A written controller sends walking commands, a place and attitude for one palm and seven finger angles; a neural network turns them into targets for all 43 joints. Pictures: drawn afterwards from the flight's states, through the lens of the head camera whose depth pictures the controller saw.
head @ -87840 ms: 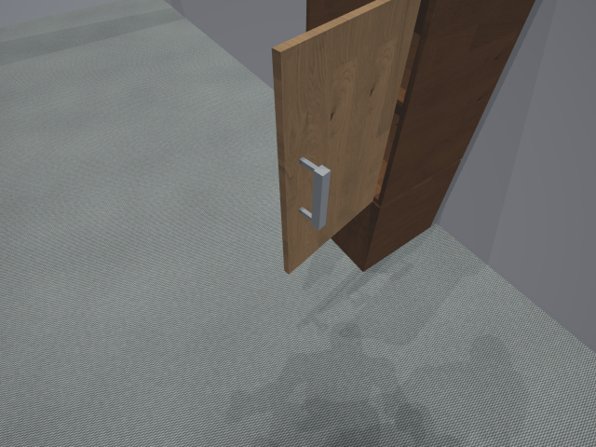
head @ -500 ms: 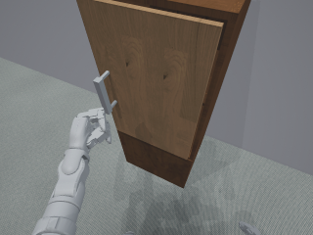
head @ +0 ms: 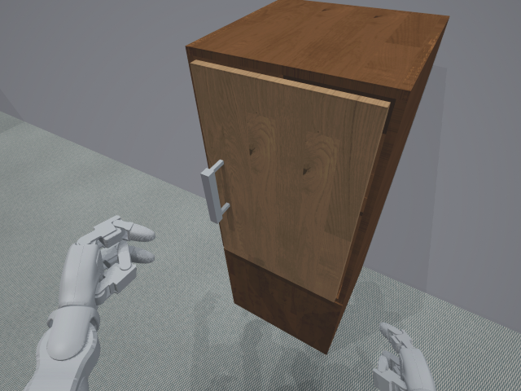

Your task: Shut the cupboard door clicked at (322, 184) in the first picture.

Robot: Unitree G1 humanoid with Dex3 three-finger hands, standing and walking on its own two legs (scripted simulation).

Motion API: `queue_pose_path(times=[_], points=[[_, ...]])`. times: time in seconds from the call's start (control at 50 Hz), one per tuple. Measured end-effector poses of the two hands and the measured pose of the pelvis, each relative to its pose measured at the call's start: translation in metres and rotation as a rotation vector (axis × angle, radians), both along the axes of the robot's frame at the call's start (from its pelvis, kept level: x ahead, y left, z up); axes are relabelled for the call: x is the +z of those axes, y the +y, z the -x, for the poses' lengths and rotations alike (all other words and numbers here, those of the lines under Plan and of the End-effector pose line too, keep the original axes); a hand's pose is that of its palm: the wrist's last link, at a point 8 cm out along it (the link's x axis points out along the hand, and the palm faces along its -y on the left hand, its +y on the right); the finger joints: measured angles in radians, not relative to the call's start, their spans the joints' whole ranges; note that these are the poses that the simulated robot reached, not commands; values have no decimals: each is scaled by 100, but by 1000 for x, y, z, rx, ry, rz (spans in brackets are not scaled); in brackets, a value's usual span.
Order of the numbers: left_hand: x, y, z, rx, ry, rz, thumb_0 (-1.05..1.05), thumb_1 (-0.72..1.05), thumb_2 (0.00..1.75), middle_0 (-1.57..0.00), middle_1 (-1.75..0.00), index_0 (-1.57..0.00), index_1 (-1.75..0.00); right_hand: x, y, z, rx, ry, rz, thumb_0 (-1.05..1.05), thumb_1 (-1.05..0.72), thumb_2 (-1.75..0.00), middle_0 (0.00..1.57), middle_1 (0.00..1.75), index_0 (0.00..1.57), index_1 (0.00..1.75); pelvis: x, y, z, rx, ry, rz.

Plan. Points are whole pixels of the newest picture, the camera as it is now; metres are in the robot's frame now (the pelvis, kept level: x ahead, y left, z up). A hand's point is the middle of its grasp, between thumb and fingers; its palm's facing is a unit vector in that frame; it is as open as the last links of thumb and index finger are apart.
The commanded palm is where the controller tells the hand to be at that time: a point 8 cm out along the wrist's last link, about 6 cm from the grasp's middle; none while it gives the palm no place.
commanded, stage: draw the hand back to the body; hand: left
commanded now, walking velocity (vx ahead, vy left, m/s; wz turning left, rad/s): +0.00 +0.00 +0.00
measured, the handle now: (217, 192) +0.56 +0.17 -0.05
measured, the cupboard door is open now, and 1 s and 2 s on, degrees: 0 0 0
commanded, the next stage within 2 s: step back with the hand held close in 0.68 s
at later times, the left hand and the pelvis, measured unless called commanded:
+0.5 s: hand (48, 288) +0.18 +0.27 +0.16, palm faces +0.50 -0.78 -0.39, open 7.1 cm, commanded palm +0.14 +0.29 +0.18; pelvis +0.00 -0.01 +0.00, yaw +1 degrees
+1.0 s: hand (70, 279) +0.20 +0.25 +0.16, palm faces +0.41 -0.78 -0.46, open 7.4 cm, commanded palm +0.14 +0.29 +0.18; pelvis +0.00 -0.01 +0.00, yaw +0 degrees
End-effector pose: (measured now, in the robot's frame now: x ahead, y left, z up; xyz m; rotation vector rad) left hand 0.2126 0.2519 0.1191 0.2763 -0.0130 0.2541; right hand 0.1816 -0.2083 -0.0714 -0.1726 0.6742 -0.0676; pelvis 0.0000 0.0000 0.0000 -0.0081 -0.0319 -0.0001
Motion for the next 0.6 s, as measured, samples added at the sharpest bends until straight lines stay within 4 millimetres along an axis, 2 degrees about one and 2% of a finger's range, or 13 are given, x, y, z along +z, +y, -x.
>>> queue_pose_path(times=[0.16,0.36,0.46,0.54,0.6], points=[[32,27,30,97,-54,-92,2,90,90,-64,-77,-63,-77,-1,6,-5,36,1,-4,1,-91,-90,20,30,20,30,4,2,-6,3,-17,-1],[73,51,71,220,-129,-236,2,90,90,-37,-47,-37,-48,-5,-4,-5,39,0,-5,1,-91,-90,20,30,20,30,4,-2,-8,8,-26,-2],[63,50,76,258,-107,-201,2,90,90,-27,-38,-27,-38,-7,-11,-3,44,6,6,1,-91,-90,20,30,20,30,5,-6,-3,15,-29,-4],[50,40,72,243,-79,-158,2,90,90,-24,-34,-24,-34,-7,-18,0,38,9,20,1,-91,-90,20,30,20,30,5,-11,-1,15,-29,-7],[50,32,69,214,-88,-154,2,90,90,-23,-32,-23,-32,-4,-23,2,26,-2,27,1,-91,-90,20,30,20,30,5,-14,-2,11,-31,-7]])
